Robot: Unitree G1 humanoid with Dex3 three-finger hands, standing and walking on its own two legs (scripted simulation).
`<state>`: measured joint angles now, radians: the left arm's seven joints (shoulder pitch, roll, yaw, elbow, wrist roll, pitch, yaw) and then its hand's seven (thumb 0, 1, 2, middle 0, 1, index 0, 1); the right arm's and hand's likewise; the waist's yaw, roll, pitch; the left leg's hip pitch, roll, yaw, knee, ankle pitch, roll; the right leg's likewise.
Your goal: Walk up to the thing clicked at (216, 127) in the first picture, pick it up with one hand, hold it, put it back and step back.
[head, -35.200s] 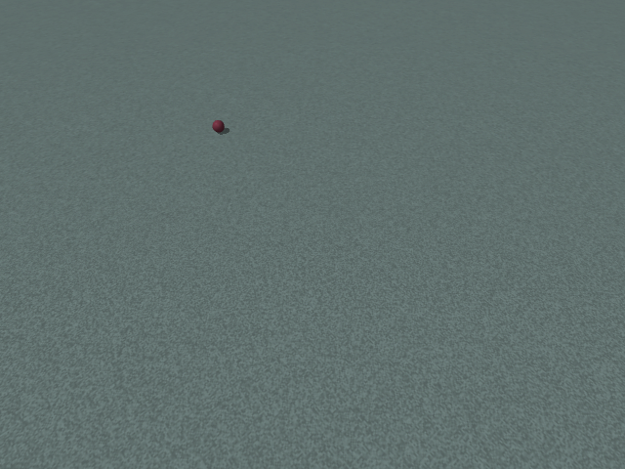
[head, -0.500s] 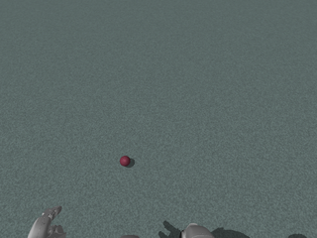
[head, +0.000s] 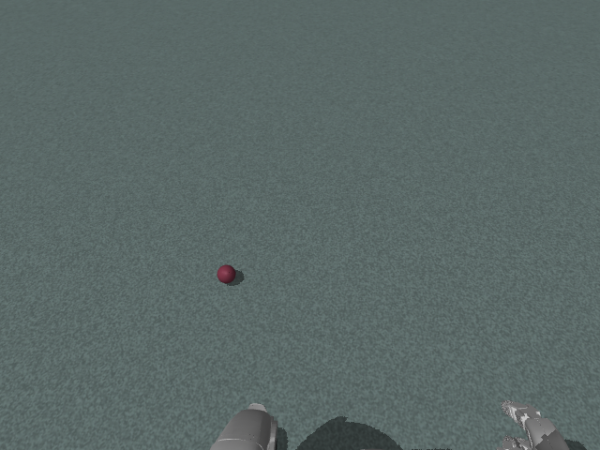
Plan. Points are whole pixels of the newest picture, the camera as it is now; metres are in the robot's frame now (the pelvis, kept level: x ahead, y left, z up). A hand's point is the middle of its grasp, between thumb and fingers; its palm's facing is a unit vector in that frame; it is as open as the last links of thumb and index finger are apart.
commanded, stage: step back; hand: left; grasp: from above
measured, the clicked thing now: (226, 274) +0.74 +0.31 -0.72
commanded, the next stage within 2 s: stand in 1.72 s
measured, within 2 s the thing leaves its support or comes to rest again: neither
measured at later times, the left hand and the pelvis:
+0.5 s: hand out of the picture -0.07 +0.26 -0.14, palm faces +0.03 -0.92 -0.39, open 7.4 cm; pelvis -0.18 -0.01 +0.01, yaw +2 degrees
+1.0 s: hand out of the picture -0.23 +0.26 -0.13, palm faces +0.08 -0.91 -0.40, open 7.4 cm; pelvis -0.27 -0.03 +0.01, yaw +5 degrees
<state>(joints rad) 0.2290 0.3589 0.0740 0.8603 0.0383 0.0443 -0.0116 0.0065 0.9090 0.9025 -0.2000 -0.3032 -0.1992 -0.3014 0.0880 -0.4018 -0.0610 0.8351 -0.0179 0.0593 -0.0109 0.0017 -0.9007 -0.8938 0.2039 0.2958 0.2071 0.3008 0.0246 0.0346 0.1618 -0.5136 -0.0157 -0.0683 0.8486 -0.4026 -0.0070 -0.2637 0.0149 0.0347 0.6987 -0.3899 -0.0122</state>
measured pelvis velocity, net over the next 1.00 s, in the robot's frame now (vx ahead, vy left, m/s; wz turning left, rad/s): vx -0.27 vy -0.03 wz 0.08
